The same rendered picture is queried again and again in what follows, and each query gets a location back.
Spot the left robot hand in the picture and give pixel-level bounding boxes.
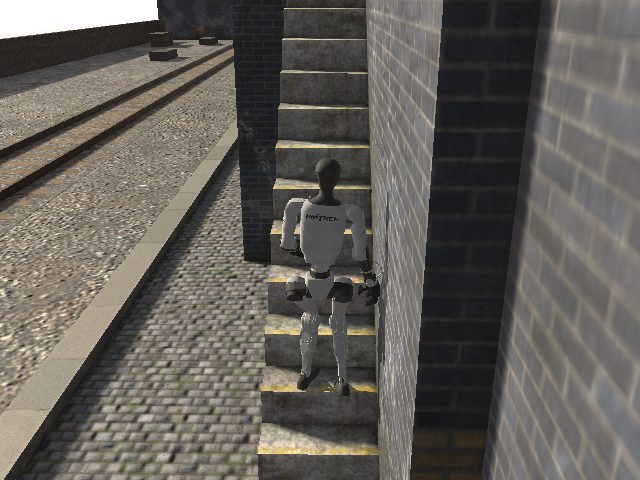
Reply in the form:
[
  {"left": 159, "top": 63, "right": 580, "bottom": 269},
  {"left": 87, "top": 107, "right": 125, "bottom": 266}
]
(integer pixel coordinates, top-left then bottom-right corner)
[{"left": 289, "top": 239, "right": 304, "bottom": 258}]

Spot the robot left foot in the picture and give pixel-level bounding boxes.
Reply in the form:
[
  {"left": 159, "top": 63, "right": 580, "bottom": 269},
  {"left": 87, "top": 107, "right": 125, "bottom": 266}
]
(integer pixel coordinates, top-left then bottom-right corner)
[{"left": 297, "top": 365, "right": 320, "bottom": 390}]

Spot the robot right upper arm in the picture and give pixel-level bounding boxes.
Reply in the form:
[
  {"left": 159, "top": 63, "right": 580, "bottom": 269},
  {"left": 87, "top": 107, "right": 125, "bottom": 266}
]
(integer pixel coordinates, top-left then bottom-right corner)
[{"left": 345, "top": 204, "right": 367, "bottom": 261}]

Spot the robot right forearm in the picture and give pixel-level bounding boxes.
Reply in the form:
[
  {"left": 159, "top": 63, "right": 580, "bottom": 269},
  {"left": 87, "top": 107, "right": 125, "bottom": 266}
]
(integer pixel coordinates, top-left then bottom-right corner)
[{"left": 357, "top": 246, "right": 377, "bottom": 287}]

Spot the robot left upper arm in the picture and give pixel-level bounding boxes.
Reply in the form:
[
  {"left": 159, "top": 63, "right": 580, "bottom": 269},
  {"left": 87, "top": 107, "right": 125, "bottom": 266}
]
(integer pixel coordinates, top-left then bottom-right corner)
[{"left": 280, "top": 198, "right": 305, "bottom": 250}]

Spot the right robot hand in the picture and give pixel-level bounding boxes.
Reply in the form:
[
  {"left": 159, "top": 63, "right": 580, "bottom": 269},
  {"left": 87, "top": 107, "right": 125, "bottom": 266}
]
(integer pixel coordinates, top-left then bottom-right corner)
[{"left": 358, "top": 280, "right": 380, "bottom": 306}]

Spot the left robot shin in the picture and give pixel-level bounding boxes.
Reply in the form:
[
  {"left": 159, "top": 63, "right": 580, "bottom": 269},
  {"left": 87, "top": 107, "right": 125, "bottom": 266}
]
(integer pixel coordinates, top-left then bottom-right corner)
[{"left": 300, "top": 312, "right": 319, "bottom": 377}]

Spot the robot left forearm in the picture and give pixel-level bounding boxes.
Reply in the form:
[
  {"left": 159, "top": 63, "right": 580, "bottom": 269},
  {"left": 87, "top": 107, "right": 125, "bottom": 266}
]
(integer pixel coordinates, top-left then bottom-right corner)
[{"left": 280, "top": 236, "right": 299, "bottom": 252}]

